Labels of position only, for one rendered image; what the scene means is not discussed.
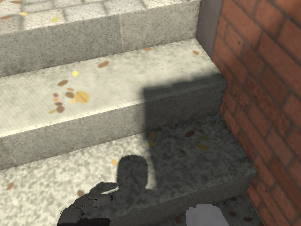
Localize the robot left hand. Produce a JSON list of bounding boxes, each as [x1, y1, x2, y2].
[[56, 193, 113, 226]]

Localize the right robot thigh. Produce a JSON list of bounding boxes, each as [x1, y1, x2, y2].
[[185, 203, 229, 226]]

